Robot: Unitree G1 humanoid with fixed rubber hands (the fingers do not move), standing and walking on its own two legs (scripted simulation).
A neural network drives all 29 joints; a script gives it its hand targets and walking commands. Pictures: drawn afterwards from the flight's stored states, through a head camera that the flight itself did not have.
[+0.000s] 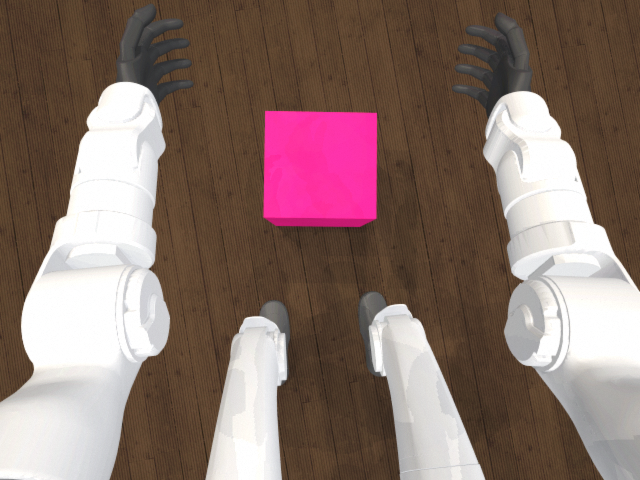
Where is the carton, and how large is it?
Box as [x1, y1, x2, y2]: [264, 111, 376, 226]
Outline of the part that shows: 265,111 265,218 275,225 360,226 375,218 376,113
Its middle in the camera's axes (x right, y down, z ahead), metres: +0.00 -0.13 +0.85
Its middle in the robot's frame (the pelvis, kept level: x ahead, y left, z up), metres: +0.51 -0.02 -0.52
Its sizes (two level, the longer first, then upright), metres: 0.210 0.200 0.250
